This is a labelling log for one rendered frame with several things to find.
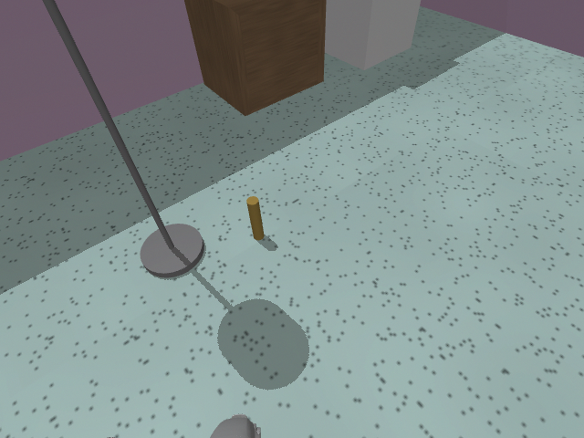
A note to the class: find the can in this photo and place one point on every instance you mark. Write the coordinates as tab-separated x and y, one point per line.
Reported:
255	217

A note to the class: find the floor lamp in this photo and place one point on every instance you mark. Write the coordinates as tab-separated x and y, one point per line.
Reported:
172	250

